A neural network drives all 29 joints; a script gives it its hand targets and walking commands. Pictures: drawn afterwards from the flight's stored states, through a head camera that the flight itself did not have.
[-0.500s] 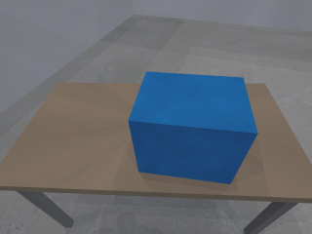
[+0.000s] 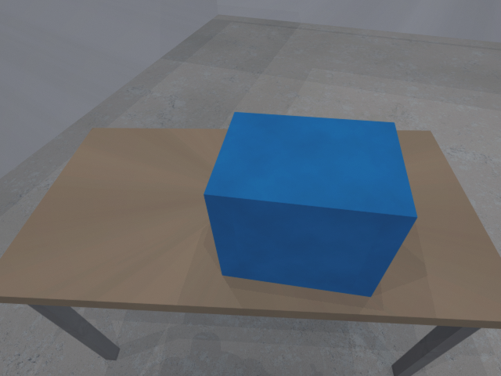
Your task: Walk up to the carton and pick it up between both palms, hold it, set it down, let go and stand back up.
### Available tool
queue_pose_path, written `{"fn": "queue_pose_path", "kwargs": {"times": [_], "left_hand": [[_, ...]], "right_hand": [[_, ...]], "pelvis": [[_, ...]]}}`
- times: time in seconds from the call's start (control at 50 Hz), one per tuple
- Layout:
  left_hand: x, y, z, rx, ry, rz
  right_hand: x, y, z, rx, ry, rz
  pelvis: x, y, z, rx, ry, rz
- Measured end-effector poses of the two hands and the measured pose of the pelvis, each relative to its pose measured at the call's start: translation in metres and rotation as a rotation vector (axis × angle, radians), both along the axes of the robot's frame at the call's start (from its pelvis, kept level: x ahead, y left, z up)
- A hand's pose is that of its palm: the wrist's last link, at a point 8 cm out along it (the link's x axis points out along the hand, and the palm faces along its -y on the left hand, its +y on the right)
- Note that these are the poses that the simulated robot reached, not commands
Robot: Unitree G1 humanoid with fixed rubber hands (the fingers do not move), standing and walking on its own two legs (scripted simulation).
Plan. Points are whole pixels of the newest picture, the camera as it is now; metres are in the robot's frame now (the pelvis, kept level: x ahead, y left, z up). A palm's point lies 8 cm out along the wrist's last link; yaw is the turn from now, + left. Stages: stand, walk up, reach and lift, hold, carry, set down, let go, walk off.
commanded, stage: stand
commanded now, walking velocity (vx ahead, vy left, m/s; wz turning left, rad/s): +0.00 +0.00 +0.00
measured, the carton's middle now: (302, 204) +0.46 -0.06 -0.01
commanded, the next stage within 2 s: none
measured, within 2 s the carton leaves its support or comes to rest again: neither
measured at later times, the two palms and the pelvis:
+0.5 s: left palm out of the picture +0.09 +0.29 -0.11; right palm out of the picture +0.10 -0.30 -0.12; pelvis +0.02 +0.00 +0.00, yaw +0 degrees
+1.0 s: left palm out of the picture +0.10 +0.30 -0.11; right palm out of the picture +0.11 -0.29 -0.12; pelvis +0.02 +0.00 +0.00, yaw +0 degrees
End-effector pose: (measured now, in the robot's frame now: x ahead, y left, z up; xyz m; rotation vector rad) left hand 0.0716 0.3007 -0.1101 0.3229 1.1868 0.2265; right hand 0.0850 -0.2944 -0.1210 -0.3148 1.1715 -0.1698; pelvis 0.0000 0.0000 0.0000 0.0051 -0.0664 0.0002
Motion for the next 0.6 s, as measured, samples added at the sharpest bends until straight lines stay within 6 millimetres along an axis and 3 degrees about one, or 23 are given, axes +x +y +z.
{"fn": "queue_pose_path", "kwargs": {"times": [0.6], "left_hand": [[0.021,-0.005,-0.003,-0.013,-0.007,0.009]], "right_hand": [[0.02,-0.004,0.004,-0.019,-0.003,-0.004]], "pelvis": [[0.018,-0.003,0.001,-0.007,0.008,0.004]]}}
